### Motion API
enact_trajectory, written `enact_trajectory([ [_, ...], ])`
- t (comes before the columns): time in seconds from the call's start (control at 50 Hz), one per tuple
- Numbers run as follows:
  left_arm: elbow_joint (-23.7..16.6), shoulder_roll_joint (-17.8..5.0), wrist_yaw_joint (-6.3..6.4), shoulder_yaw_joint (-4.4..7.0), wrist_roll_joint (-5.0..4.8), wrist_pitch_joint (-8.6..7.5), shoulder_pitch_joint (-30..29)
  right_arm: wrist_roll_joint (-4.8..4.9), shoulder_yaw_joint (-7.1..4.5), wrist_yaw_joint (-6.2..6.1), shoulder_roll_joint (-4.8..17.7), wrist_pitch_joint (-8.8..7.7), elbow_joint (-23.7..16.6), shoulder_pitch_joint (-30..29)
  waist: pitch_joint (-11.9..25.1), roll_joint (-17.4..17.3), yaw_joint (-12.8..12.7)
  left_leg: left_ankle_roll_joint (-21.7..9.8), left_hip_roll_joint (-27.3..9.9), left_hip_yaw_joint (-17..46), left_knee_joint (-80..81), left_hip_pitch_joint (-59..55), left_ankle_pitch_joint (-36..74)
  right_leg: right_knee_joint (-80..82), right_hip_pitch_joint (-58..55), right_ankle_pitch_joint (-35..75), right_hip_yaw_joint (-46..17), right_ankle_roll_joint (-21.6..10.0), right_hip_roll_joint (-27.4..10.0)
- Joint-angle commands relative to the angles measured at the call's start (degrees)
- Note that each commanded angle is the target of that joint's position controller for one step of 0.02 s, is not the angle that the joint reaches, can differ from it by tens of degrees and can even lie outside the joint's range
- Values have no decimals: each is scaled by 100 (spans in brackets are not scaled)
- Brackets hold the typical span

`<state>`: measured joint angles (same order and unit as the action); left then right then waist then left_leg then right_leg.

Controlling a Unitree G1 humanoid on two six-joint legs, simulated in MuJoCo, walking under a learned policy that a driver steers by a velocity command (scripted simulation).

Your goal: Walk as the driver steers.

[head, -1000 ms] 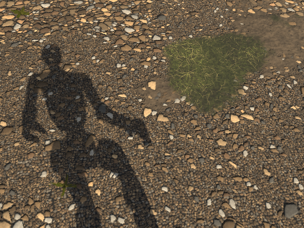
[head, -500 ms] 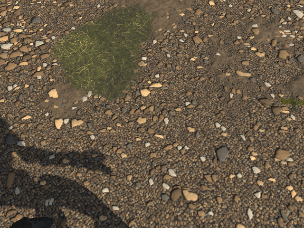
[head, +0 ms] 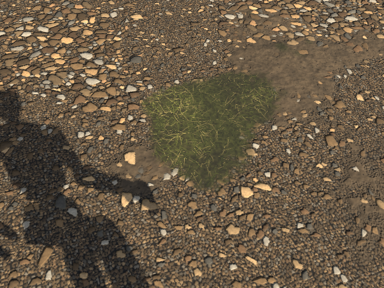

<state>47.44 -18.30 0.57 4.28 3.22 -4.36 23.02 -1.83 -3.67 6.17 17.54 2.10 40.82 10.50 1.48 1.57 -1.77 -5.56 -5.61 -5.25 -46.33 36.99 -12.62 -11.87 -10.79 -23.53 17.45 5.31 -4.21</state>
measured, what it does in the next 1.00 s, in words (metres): walks ahead: left foot, then right foot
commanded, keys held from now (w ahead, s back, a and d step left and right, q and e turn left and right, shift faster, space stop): w+q+shift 0.38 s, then w+shift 0.14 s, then w+e+shift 0.48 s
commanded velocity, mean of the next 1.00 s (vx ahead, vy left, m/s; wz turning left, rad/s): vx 0.97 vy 0.00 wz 0.27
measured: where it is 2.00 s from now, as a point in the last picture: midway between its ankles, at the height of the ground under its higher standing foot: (111, 113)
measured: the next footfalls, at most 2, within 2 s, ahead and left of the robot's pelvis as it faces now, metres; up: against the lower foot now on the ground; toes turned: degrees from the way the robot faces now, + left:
left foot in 0.04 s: +0.18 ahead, +0.12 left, +0.00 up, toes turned +9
right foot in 0.50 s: +0.67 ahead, +0.11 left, +0.00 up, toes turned +28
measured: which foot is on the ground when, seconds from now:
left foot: up 0.00-0.02, down 0.04-0.52, up 0.54-0.90, down 0.92-1.00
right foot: down 0.00-0.06, up 0.08-0.48, down 0.50-0.92, up 0.94-1.00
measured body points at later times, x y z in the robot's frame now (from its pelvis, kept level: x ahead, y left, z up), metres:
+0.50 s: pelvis +0.43 +0.12 -0.01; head +0.46 +0.14 +0.44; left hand +0.56 +0.43 -0.07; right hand +0.53 -0.18 -0.12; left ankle +0.15 +0.11 -0.70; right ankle +0.64 +0.09 -0.72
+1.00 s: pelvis +0.85 +0.32 +0.00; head +0.87 +0.34 +0.45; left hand +0.73 +0.58 -0.13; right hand +1.14 +0.17 -0.06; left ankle +0.88 +0.46 -0.72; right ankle +0.70 +0.14 -0.62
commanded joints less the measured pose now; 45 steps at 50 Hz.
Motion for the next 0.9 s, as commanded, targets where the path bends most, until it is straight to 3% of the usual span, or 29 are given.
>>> enact_trajectory([
  [0.02, -252, -1092, -6, 229, -23, 20, -326, 88, -114, -158, 544, -125, -398, -43, -303, 385, 477, -547, 766, -728, 154, -952, -987, -1193, 505, 5241, 2, -1043, -1376],
  [0.04, -324, -1204, -38, 232, -113, 98, -523, 121, -217, -244, 682, -208, -48, 1182, 368, 164, 1142, -686, 1202, -790, 482, -2535, -795, -2959, 1082, 6453, 146, -1006, -1242],
  [0.06, -437, -962, -72, 116, -77, 88, -566, 53, -419, -350, 1206, -231, 368, 2427, 1001, -556, 1609, -785, 1002, 210, 982, -4439, -1480, -5081, 2569, 5083, 71, -778, -973],
  [0.08, -1026, -86, -183, -90, -124, -62, -740, 111, -590, -416, 2066, -168, 296, 1880, 1075, -2733, 882, -1407, -398, 4015, 2786, -5499, -3627, -6995, 5287, -258, -661, -333, 414],
  [0.1, -1219, -445, -199, -123, -11, -154, -1291, 128, -583, -405, 2016, -205, 27, 1755, 1124, -1489, 1046, -1533, -838, 5278, 3428, -5640, -3192, -7571, 6080, -129, -1923, -377, 452],
  [0.12, -1299, -557, -197, -112, -38, -222, -1716, 83, -524, -462, 1793, -221, 170, 1796, 629, -768, 1060, -1406, -880, 4746, 3244, -5396, -2241, -7545, 6387, 190, -2064, -488, 152],
  [0.14, -1166, -474, -168, -163, -64, -268, -1435, 64, -459, -523, 1518, -273, 251, 1764, 139, -212, 725, -1255, -767, 4158, 3110, -4513, -1337, -6947, 6032, 564, -2075, -525, -155],
  [0.16, -1154, -426, -156, -191, 17, -221, -1368, 82, -392, -561, 1328, -335, 216, 1466, -11, -12, 472, -1109, -476, 3565, 3068, -3798, -1087, -6449, 5568, 611, -2117, -509, -340],
  [0.18, -1074, -411, -166, -219, 93, -116, -1168, 99, -312, -579, 1157, -380, 121, 1132, -149, -123, 237, -1070, -213, 3187, 3163, -3247, -945, -6184, 5180, 693, -2106, -448, -393],
  [0.22, -1055, -411, -216, -243, 126, 103, -1130, 158, -211, -557, 944, -487, 68, 1043, -348, -242, 93, -1169, 99, 2827, 3408, -2667, -800, -5763, 4989, 678, -2014, -311, -413],
  [0.28, -1429, -348, -267, -322, 59, 179, -2065, 168, -217, -541, 995, -593, 93, 1279, -879, -210, 267, -1205, 296, 2643, 3848, -2230, -50, -4548, 5201, 1283, -1679, -106, -295],
  [0.32, -1589, -265, -304, -384, -21, 138, -2582, 169, -249, -538, 1034, -604, 121, 1374, -960, -288, 449, -1096, 443, 2525, 3814, -2292, 706, -3496, 5023, 1978, -1619, -70, -87],
  [0.38, -1782, -285, -310, -409, -120, 78, -2961, 238, -304, -571, 1159, -652, 237, 1511, -725, -542, 636, -882, 272, 2648, 3705, -2755, 2323, -2448, 4411, 2812, -1628, -231, 175],
  [0.44, -1545, -519, -223, -310, -122, 37, -2226, 265, -312, -634, 1301, -713, 348, 1303, -168, -509, 291, -517, 161, 2471, 3160, -3390, 4311, -1898, 2997, 2840, -1604, -548, 492],
  [0.46, -1328, -766, -146, -190, -140, 32, -1470, 183, -329, -633, 1459, -721, 407, 1261, 308, -567, -69, -408, 115, 2462, 2357, -3678, 5415, -2118, 2285, 2291, -1553, -646, 684],
  [0.48, -1032, -949, -35, -72, -200, 39, -321, 64, -337, -623, 1528, -702, 436, 1010, 795, -570, -753, -323, 169, 2324, 1010, -3487, 5667, -2166, 1262, 1813, -1455, -722, 647],
  [0.5, -699, -1154, 110, 59, -188, 53, 906, -36, -274, -625, 1263, -727, 455, 779, 1166, -449, -1369, -260, 439, 2077, -658, -2713, 4952, -2311, 45, 1087, -1666, -758, 279],
  [0.52, -538, -1586, 189, 148, 16, 6, 1489, 5, -23, -614, 235, -776, 247, 920, 1456, 1243, -1162, -169, 1189, 1758, -3136, -1231, 431, -1822, -863, -1293, -3740, -936, -1049],
  [0.54, -514, -1735, 41, 200, 28, -4, 736, 272, 121, -516, 21, -825, 109, 1969, 1819, 2766, -136, -105, 1688, 1778, -3788, -65, -1307, -64, -1026, -1937, -7384, -1516, -1819],
  [0.56, -714, -1005, -65, 123, -64, 12, -207, 81, 106, -563, 508, -749, 328, 1479, 847, 1174, -62, -183, 1074, 1560, -3732, 156, -635, -38, -113, -2153, -6855, -1736, -1568],
  [0.58, -662, -626, -118, 56, -133, -1, -399, -6, 88, -498, 669, -719, 256, 862, 398, 190, -102, -122, 891, 1438, -3542, -3, -244, -202, 703, -1454, -5840, -1854, -1312],
  [0.6, -504, -456, -143, 4, -104, -13, -330, -80, 108, -454, 661, -710, 122, 415, 177, -180, -80, -101, 741, 1362, -3208, -94, -246, -211, 1191, -821, -5179, -1794, -1034],
  [0.64, -85, -266, -137, -103, -156, -70, 17, -243, 219, -374, 408, -642, -154, 47, -242, 125, 160, 38, 435, 1237, -2602, -72, -395, -129, 1828, -78, -4484, -1771, -603],
  [0.7, 128, -431, -105, -60, -249, -170, 380, -323, 395, -338, 271, -630, -529, -556, -630, 148, 226, 370, 118, 1000, -1657, 453, -371, 286, 2105, 570, -4299, -2037, -540],
  [0.74, 67, -577, -73, 17, -244, -181, 237, -221, 512, -259, 269, -693, -811, -1225, -820, 56, 185, 569, 85, 798, -247, -41, 376, 647, 2699, 953, -3846, -1977, -335],
  [0.78, 61, -776, -115, 102, -309, -192, 195, -85, 593, -195, 171, -711, -885, -1594, -774, 126, 67, 635, 359, 445, 773, -1325, 1092, 924, 3300, 1732, -3470, -1817, -156],
  [0.82, 139, -857, -178, 131, -392, -202, 385, -24, 544, -262, 291, -698, -863, -1633, -645, 125, -10, 586, 467, 396, 1074, -1808, 1593, 808, 2939, 2698, -3470, -1706, -295],
  [0.86, 249, -877, -161, 134, -387, -166, 588, -60, 440, -378, 484, -718, -790, -1427, -330, 85, 41, 488, 620, 418, 1474, -2124, 1253, -21, 2162, 4043, -3364, -1524, -291],
  [0.9, 271, -1083, -166, 194, -355, -128, 535, -97, 243, -547, 780, -770, -389, -37, 576, 5, 712, 349, 730, 387, 1590, -3843, 546, -2213, 2303, 4992, -3113, -1303, 41],
])
Velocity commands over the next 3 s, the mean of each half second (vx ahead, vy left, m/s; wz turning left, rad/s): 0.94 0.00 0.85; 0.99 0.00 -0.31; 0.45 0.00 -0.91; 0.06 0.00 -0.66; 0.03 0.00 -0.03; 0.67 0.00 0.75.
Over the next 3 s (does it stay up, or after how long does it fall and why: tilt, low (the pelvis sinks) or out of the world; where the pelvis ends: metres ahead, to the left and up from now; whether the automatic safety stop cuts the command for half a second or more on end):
stays up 1.59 0.45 0.02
